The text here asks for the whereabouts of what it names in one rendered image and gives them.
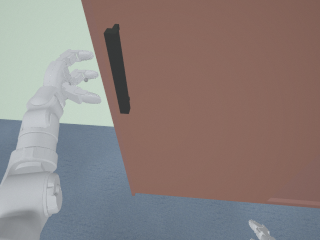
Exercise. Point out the robot right hand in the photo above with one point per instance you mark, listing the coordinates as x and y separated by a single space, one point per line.
261 231

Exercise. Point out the robot left hand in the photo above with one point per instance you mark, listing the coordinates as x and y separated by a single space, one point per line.
57 75

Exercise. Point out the wardrobe door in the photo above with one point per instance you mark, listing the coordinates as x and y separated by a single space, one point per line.
224 94
303 186

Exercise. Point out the robot left upper arm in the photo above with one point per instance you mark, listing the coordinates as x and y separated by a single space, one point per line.
27 200

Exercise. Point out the handle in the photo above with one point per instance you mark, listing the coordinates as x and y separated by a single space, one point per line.
115 55

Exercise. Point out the left robot forearm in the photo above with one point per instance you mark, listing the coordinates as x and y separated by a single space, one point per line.
39 132

